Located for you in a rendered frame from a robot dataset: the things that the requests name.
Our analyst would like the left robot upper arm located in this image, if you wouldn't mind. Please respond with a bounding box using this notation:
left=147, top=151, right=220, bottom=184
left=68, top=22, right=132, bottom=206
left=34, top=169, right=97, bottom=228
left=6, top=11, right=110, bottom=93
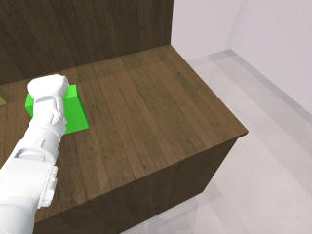
left=0, top=158, right=58, bottom=234

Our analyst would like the sponge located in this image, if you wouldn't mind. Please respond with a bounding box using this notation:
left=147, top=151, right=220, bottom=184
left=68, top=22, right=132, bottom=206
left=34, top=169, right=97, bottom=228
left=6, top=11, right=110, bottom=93
left=25, top=84, right=90, bottom=135

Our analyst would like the left robot hand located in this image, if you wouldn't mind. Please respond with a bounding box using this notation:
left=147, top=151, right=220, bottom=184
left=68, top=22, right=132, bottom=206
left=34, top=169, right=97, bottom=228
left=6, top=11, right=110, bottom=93
left=27, top=74, right=69, bottom=124

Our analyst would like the robot left forearm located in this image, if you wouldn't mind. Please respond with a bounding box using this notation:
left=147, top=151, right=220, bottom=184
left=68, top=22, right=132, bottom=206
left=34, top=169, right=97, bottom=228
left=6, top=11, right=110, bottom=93
left=0, top=93, right=66, bottom=181

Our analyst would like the table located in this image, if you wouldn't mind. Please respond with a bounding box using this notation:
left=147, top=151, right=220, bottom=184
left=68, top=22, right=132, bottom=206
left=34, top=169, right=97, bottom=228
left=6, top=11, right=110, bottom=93
left=0, top=0, right=249, bottom=234

